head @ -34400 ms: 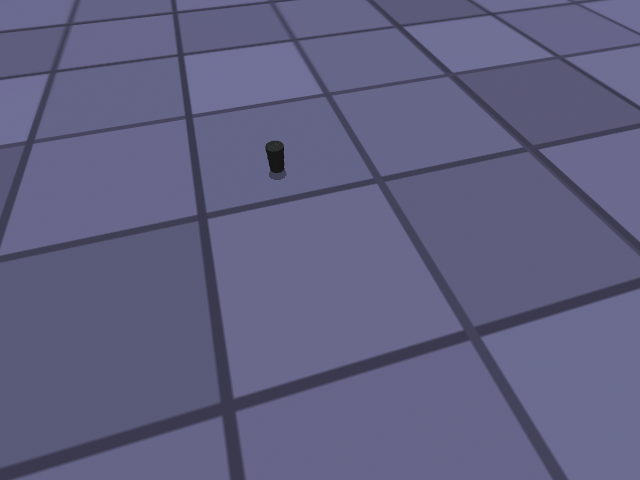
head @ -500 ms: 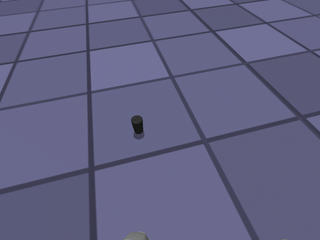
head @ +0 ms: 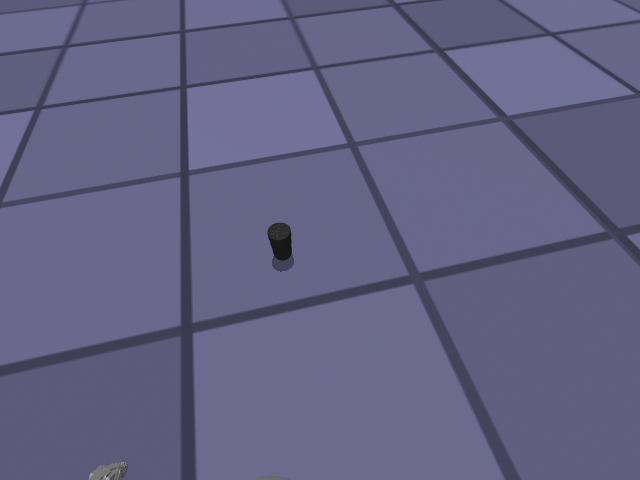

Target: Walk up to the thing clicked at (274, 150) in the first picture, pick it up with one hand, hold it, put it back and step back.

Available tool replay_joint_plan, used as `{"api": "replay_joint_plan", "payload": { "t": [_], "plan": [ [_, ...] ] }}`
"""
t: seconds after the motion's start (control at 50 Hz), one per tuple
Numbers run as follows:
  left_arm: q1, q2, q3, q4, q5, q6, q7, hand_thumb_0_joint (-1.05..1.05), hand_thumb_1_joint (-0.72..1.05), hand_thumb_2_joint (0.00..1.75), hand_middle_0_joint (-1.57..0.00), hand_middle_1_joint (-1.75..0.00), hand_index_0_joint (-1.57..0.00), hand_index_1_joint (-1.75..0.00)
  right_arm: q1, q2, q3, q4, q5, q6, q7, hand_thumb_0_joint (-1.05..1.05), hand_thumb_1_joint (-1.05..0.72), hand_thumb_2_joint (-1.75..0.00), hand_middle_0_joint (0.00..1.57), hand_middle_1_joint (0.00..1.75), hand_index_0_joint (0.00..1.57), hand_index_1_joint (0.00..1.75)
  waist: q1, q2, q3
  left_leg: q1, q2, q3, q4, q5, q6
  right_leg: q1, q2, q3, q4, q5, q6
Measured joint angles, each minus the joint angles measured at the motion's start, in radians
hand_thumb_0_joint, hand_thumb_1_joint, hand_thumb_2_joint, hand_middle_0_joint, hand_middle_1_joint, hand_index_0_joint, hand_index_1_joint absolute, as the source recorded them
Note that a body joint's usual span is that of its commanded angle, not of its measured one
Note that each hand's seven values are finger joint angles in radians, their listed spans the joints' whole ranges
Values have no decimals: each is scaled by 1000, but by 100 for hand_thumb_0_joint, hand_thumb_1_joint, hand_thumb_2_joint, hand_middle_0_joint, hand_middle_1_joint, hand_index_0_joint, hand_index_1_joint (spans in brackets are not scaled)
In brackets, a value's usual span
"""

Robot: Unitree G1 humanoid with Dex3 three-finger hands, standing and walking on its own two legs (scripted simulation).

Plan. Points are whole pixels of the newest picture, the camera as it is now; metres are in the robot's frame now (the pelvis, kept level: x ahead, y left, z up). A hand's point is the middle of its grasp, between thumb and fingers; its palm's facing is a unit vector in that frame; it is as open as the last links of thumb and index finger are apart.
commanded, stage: step back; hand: left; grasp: from the side
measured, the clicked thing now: (281, 242) +1.01 +0.21 -0.69
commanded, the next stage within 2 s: stand in 0.30 s
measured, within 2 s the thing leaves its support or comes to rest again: neither
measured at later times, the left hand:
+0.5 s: hand out of the picture +0.12 +0.28 -0.14, palm faces +0.02 -0.94 -0.33, open 7.4 cm
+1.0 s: hand out of the picture +0.07 +0.28 -0.14, palm faces +0.00 -0.94 -0.34, open 7.4 cm
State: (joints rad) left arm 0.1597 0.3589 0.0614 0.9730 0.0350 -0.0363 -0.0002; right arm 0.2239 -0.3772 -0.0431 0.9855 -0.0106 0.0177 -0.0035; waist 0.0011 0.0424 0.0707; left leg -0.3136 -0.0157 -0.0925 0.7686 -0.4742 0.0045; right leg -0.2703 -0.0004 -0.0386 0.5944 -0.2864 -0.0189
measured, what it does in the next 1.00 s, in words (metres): stands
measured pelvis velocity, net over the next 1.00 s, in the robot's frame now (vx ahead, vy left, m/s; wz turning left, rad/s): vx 0.01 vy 0.02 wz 0.01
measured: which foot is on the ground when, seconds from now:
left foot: down 0.00-1.00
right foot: down 0.00-1.00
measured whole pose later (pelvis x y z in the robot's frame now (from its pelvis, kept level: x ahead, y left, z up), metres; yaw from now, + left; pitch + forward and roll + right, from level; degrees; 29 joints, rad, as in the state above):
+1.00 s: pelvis +0.01 +0.02 +0.02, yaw +1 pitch -3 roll +0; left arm 0.11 0.35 0.01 1.16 0.01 -0.01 -0.01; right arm 0.09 -0.35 0.00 1.13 -0.01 -0.01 0.01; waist 0.01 0.01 0.07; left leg -0.12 0.01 -0.01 0.34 -0.16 -0.01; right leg -0.11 -0.04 -0.04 0.33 -0.16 0.03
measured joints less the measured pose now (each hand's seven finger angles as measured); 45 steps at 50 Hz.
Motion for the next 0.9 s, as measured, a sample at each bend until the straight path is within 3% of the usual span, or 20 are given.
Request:
{"api": "replay_joint_plan", "payload": {
  "t": [0.1, 0.14, 0.18, 0.22, 0.32, 0.6, 0.9],
  "plan": [
    [-15, -27, -17, 6, -3, 2, -1, 1, 90, 89, -21, -30, -20, -30, -15, -9, 6, 15, 0, -15, 2, 0, -90, -89, 20, 30, 20, 30, 13, -11, -13, -7, 3, 33, 0, -3, 0, 18, -30, 0, -12, -17, 10],
    [-25, -27, -20, 8, -7, 4, -3, 1, 90, 89, -21, -30, -20, -30, -24, -10, 6, 20, -4, -23, 2, 0, -90, -89, 20, 30, 20, 30, 12, -17, -9, 27, 17, 57, -103, 61, 0, 16, -41, -3, 4, -32, 18],
    [-42, -23, -21, 13, -15, 12, -2, 1, 90, 89, -21, -30, -20, -30, -34, -6, 1, 29, -10, -33, -1, 0, -90, -89, 20, 30, 20, 30, 7, -30, 3, 60, 13, 69, -193, 194, -9, 11, -57, -7, 39, -56, 30],
    [-56, -15, -17, 19, -25, 23, 2, 1, 90, 89, -21, -30, -20, -30, -48, 11, 1, 40, -16, -36, -2, 0, -90, -89, 20, 30, 20, 30, 15, -60, 13, 73, -4, 87, -198, 186, -12, 10, -75, 11, 55, -67, 38],
    [-73, -2, -21, 55, -31, 26, 4, 1, 90, 89, -21, -30, -20, -30, -90, 32, 17, 63, -5, -26, 3, 0, -90, -89, 20, 30, 20, 30, 13, -50, 9, 75, 26, 82, -183, 156, -10, 51, -44, 3, -21, -37, 44],
    [-92, -15, -51, 143, -32, 28, -5, 1, 90, 89, -21, -30, -20, -30, -172, 38, 44, 86, 6, -41, 4, 0, -90, -89, 20, 30, 20, 30, 13, -43, 10, 176, 24, 88, -353, 244, -7, 159, -43, 5, -211, 64, 53],
    [-66, -9, -52, 183, -25, 24, -12, 1, 90, 89, -21, -30, -20, -30, -146, 31, 45, 136, 2, -35, 15, 0, -90, -89, 20, 30, 20, 30, 11, -36, 0, 194, 24, 85, -428, 309, -13, 170, -42, 1, -268, 118, 48]
  ]
}}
